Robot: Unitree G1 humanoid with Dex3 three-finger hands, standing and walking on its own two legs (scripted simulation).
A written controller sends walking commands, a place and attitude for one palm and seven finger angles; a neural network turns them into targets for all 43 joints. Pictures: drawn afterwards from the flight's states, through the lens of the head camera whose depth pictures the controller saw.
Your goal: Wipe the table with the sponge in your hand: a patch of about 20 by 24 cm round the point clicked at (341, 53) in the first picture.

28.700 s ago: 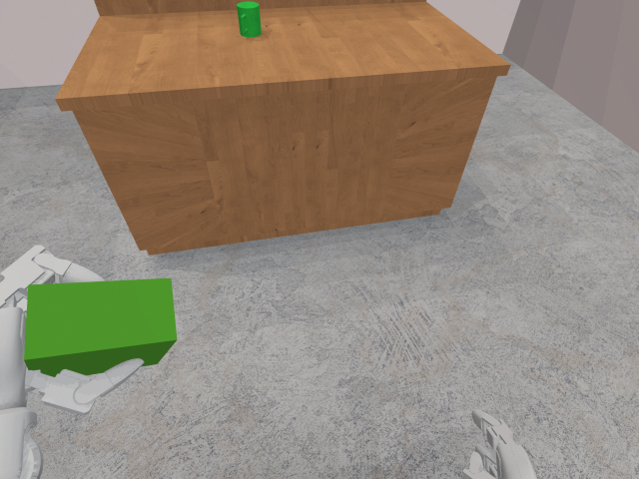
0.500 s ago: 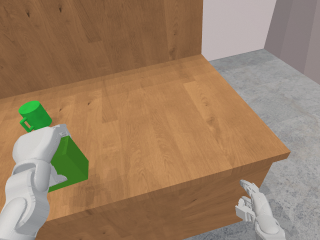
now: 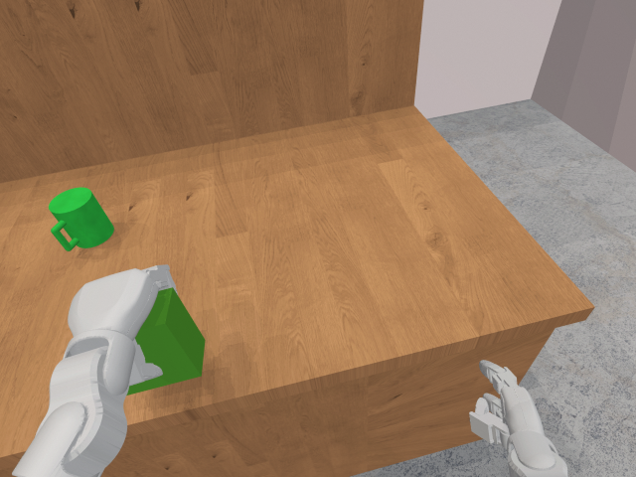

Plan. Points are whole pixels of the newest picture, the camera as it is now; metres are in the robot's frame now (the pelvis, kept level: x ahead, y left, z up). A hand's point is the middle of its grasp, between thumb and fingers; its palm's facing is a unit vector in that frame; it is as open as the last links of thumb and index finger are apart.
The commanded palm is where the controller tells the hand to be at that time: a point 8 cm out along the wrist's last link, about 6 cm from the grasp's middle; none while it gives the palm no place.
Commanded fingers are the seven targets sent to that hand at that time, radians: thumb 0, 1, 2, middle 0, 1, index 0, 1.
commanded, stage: move the sponge above the wiping area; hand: left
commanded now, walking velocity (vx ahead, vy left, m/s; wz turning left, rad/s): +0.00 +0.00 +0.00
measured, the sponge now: (153, 350) +0.22 +0.27 +0.05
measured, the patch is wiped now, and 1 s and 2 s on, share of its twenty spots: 0.00 0.00 0.00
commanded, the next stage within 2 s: none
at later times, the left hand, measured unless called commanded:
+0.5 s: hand (164, 327) +0.25 +0.26 +0.07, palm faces -0.09 -0.12 -0.99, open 10.2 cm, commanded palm +0.23 +0.26 +0.17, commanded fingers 0.00 0.10 1.30 -1.20 -1.60 -1.20 -1.60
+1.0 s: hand (171, 316) +0.26 +0.25 +0.07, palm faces -0.04 -0.10 -0.99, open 10.1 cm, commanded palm +0.24 +0.26 +0.16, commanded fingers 0.00 0.10 1.30 -1.20 -1.60 -1.20 -1.60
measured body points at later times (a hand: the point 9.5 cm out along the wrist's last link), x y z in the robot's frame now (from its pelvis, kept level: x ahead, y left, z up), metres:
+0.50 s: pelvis +0.00 +0.00 +0.00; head -0.01 -0.04 +0.45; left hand +0.25 +0.26 +0.13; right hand +0.26 -0.20 -0.08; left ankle +0.03 +0.10 -0.74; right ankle +0.02 -0.10 -0.74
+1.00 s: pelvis +0.02 -0.02 +0.00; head +0.01 -0.05 +0.45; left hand +0.26 +0.25 +0.13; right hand +0.26 -0.23 -0.08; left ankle +0.03 +0.10 -0.74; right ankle +0.02 -0.10 -0.74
